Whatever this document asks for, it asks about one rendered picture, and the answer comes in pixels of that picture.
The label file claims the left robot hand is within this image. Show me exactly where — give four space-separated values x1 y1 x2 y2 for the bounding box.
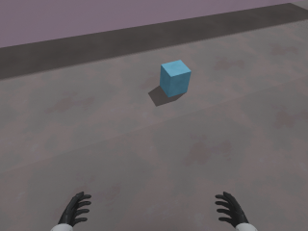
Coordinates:
58 192 91 227

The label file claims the right robot hand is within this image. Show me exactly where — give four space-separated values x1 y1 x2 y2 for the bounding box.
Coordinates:
215 192 249 229

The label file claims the carton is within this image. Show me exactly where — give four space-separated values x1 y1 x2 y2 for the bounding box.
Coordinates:
160 60 192 97

